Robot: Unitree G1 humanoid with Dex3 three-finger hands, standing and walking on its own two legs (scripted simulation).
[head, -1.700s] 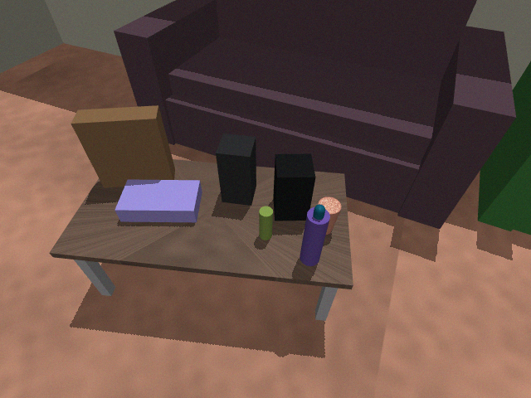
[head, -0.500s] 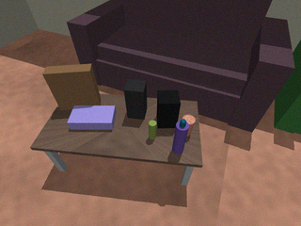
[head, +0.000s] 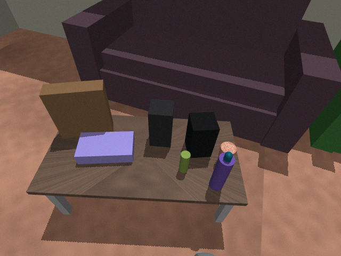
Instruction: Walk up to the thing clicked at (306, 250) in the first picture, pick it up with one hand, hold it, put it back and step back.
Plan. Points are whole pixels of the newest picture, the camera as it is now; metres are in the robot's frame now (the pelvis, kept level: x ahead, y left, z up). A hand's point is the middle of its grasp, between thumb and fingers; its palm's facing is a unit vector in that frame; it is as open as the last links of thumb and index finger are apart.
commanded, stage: walk up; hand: right
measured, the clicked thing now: (222, 170) +0.51 -0.23 -0.29
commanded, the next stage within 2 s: stand in 1.58 s
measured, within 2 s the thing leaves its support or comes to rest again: neither
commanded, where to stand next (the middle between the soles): +0.13 +0.00 m, yaw -3 degrees
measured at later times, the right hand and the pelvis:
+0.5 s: hand out of the picture +0.16 -0.25 -0.15, palm faces +0.03 +0.92 -0.38, open 7.4 cm; pelvis +0.09 +0.02 -0.01, yaw -3 degrees
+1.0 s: hand (262, 247) +0.19 -0.25 -0.14, palm faces +0.03 +0.94 -0.34, open 7.4 cm; pelvis +0.09 +0.01 +0.01, yaw -3 degrees
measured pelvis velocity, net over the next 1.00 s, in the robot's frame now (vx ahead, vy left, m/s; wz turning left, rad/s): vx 0.09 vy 0.01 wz -0.06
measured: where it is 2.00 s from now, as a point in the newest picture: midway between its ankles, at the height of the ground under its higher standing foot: outside the picture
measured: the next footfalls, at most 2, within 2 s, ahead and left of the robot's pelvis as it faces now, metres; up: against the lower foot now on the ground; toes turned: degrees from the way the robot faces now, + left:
right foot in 0.16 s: +0.16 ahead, -0.12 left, +0.00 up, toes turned -2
left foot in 0.38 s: +0.13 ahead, +0.14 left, +0.00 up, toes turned -1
